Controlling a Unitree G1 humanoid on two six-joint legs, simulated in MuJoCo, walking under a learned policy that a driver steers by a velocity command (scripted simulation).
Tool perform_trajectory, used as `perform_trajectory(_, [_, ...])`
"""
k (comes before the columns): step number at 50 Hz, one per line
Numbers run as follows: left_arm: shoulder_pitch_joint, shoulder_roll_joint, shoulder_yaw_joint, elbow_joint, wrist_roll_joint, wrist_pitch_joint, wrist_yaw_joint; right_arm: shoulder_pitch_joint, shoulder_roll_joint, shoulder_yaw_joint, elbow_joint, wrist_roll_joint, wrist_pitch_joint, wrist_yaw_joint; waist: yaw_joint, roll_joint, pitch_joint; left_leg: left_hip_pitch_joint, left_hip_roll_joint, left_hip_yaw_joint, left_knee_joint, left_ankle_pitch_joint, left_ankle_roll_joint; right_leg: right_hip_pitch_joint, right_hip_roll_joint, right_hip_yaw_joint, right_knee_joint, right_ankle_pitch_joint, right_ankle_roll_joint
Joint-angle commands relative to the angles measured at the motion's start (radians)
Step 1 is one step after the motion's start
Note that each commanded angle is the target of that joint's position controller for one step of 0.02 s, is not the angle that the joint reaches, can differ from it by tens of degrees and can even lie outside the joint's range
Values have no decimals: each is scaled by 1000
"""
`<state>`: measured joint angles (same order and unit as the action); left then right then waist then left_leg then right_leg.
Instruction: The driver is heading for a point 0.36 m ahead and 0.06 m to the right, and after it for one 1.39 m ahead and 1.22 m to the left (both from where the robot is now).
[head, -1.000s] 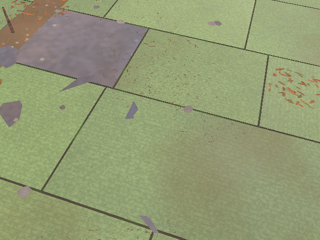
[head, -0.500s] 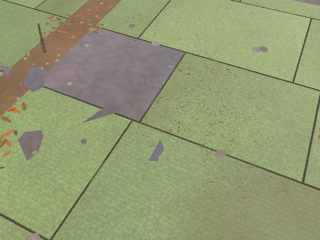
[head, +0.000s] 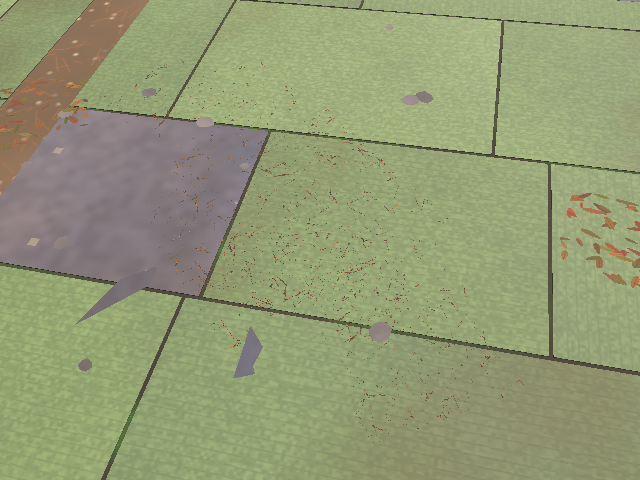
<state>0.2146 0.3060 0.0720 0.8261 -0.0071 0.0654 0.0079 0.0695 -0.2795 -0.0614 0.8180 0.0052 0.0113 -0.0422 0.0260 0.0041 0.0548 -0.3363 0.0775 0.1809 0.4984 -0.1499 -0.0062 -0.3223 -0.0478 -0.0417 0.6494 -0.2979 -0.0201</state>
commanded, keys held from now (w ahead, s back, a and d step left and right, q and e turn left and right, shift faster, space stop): e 0.04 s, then w+e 0.36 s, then w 0.08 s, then w+q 0.12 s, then q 0.40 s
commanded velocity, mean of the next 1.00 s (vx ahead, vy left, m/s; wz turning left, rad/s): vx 0.27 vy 0.00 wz -0.16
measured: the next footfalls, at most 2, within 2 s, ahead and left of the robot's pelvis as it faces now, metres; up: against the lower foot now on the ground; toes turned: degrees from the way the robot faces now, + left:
left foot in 0.50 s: +0.26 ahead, +0.10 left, +0.00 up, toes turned -19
right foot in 0.90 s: +0.43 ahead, -0.17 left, +0.00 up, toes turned -4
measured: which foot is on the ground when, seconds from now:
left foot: down 0.00-0.00, up 0.02-0.48, down 0.50-0.90, up 0.92-1.00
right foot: down 0.00-0.52, up 0.54-0.88, down 0.90-1.00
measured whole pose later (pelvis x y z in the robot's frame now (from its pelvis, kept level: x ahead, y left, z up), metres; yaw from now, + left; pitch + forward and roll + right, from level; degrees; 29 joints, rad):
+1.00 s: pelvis +0.32 -0.06 +0.00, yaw -4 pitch +2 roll +1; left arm 0.04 0.26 0.04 0.65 0.02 -0.04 0.01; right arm 0.28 -0.31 -0.07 0.84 0.03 0.00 -0.03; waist -0.07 0.02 0.06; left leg -0.36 -0.06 -0.11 1.05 -0.58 -0.05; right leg -0.41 0.01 0.00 0.50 -0.13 -0.03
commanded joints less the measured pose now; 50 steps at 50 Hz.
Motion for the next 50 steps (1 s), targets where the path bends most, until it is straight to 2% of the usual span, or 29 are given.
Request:
perform_trajectory(1, [127, 229, 64, -48, 10, -5, 16, 24, -53, -19, -45, -16, 7, 6, -6, -301, -65, -250, -3, 24, 329, -405, -45, 239, -252, 427, -318, 366, -182])
perform_trajectory(2, [110, 278, 63, -79, 44, -27, 9, -98, -78, -28, -96, -20, 2, -2, 36, -294, -55, -333, -102, -150, 515, -533, -53, 127, -339, 595, -388, 361, -329])
perform_trajectory(3, [86, 251, 62, -81, 46, -55, 6, -119, -105, -37, -103, -10, -1, -3, 27, -193, -68, -353, -73, -221, 580, -437, -31, 135, -285, 543, -420, 111, -303])
perform_trajectory(5, [38, 178, 48, -84, -5, -83, 12, -77, -140, -58, -65, -1, -11, -2, -4, -129, -50, -407, -30, -246, 545, -240, -6, 188, -217, 493, -459, -278, -198])
perform_trajectory(6, [38, 154, 38, -81, -15, -88, 18, -79, -144, -63, -60, -5, -20, -1, -4, -145, -35, -419, -28, -248, 519, -174, -9, 204, -203, 488, -480, -306, -183])
perform_trajectory(8, [85, 131, 29, -72, -7, -96, 29, -99, -124, -62, -63, 1, -48, 13, 4, -138, -46, -416, -39, -252, 446, -76, -14, 269, -181, 465, -494, -234, -174])
perform_trajectory(13, [137, 157, 40, -66, -9, -113, 37, -138, -86, -50, -59, 3, -93, 36, 28, -138, -50, -338, -65, -251, 191, 33, -46, 305, -141, 401, -482, -64, -180])
perform_trajectory(19, [153, 182, 52, -73, -19, -103, 26, -189, -94, -35, -85, 19, -122, 58, 59, -146, -18, -196, -86, -248, 4, 2, -56, 211, -131, 449, -435, -73, -197])
perform_trajectory(22, [143, 161, 46, -79, -15, -100, 20, -133, -123, -37, -72, 23, -141, 67, 36, -164, -39, -67, -85, -234, -48, 11, -28, 192, -136, 480, -393, -37, -186])
perform_trajectory(24, [143, 115, 30, -78, -13, -98, 18, -31, -133, -43, -35, 12, -151, 66, -16, -157, -70, 95, -84, -205, -116, 42, 6, 159, -97, 460, -311, 22, -157])
perform_trajectory(25, [135, 79, 17, -82, -4, -101, 18, 65, -158, -51, -11, 4, -154, 61, -60, -142, -116, 229, -34, -243, -109, 20, 42, 107, -60, 410, -204, 68, -127])
perform_trajectory(26, [127, 19, -4, -101, 13, -107, 17, 212, -210, -61, 15, -9, -154, 57, -110, 9, -208, 413, 126, -433, -130, -60, 110, -11, 22, 295, 95, -1, -81])
perform_trajectory(27, [176, 14, -5, -146, -14, -126, 18, 296, -311, -88, 58, -13, -143, 68, -74, 339, -221, 583, 281, -869, -252, -289, 264, -325, 142, 192, 356, -262, -28])
perform_trajectory(28, [160, 115, 15, -129, -28, -138, 20, 258, -213, -63, 47, 13, -145, 79, -78, 222, -117, 552, 289, -915, -283, -429, 281, -466, 81, 219, 491, -267, -23])
perform_trajectory(29, [97, 143, 21, -130, -26, -146, 13, 217, -155, -45, 32, 18, -142, 80, -78, 158, -39, 494, 244, -793, -279, -374, 256, -505, 31, 198, 520, -171, -28])
perform_trajectory(30, [61, 125, 17, -128, -15, -155, 11, 192, -138, -37, 17, 8, -136, 80, -74, 102, -28, 448, 197, -708, -288, -274, 244, -489, 3, 162, 509, -98, -26])
perform_trajectory(31, [16, 118, 18, -145, 2, -164, 9, 173, -126, -30, 9, 6, -128, 77, -68, 81, 1, 398, 177, -660, -289, -90, 248, -483, -11, 142, 470, -58, -12])
perform_trajectory(33, [-10, 85, 14, -166, 21, -171, 2, 166, -113, -19, 7, -1, -117, 65, -43, 103, -28, 331, 131, -542, -263, 332, 240, -384, -19, 115, 368, -41, 22])
perform_trajectory(35, [-45, 33, -2, -186, 23, -168, -1, 178, -145, -28, 18, 8, -103, 48, -39, 107, -52, 280, 95, -448, -232, 581, 232, -302, 14, 70, 205, -30, 59])
perform_trajectory(37, [-95, 14, -11, -202, 14, -162, -3, 185, -194, -44, 18, 15, -83, 32, -47, 120, -81, 205, 63, -404, -216, 633, 203, -177, 61, 40, 65, 91, 70])
perform_trajectory(39, [-127, 38, -4, -210, 3, -152, -4, 206, -207, -50, 19, 23, -62, 22, -52, 127, -98, 174, 52, -410, -197, 577, 176, -95, 97, 48, -21, 199, 72])
perform_trajectory(41, [-137, 57, 3, -216, 1, -144, -5, 216, -189, -48, 17, 32, -48, 13, -44, 124, -98, 169, 52, -450, -163, 476, 147, -37, 104, 83, -102, 251, 62])
perform_trajectory(43, [-87, 85, 18, -204, 5, -146, -2, 178, -179, -46, -2, 32, -44, 6, 1, 121, -108, 156, 44, -489, -92, 403, 110, 69, 86, 111, -191, 327, 32])
perform_trajectory(44, [-41, 110, 28, -194, 17, -150, 4, 170, -159, -42, -14, 28, -47, 6, 27, 100, -136, 129, 3, -480, -13, 379, 80, 170, 57, 112, -243, 405, 4])
perform_trajectory(45, [35, 167, 41, -194, 35, -150, 16, 177, -108, -26, -39, 10, -50, 10, 50, 4, -232, 44, -62, -444, 173, 177, 43, 355, -89, 217, -224, 613, -54])
perform_trajectory(46, [54, 200, 39, -212, 50, -132, 24, 335, -24, -3, -31, -13, -51, 13, -13, -239, -351, -135, -185, -355, 448, -530, -9, 562, -345, 443, -153, 995, -184])
perform_trajectory(47, [53, 174, 36, -206, 37, -112, 13, 436, -94, -12, -21, 15, -43, 15, -33, -302, -430, -199, -149, -331, 637, -612, -26, 538, -447, 624, -214, 804, -284])
perform_trajectory(48, [-9, 112, 21, -223, 25, -103, 10, 381, -160, -33, -10, 28, -23, 8, -29, -177, -308, -256, -99, -313, 717, -527, -49, 442, -369, 543, -256, 596, -255])
perform_trajectory(50, [-104, 66, 2, -224, 22, -97, 8, 286, -171, -47, -24, 23, 16, -7, -36, -104, -171, -265, -50, -277, 723, -410, -79, 261, -259, 344, -302, 431, -198])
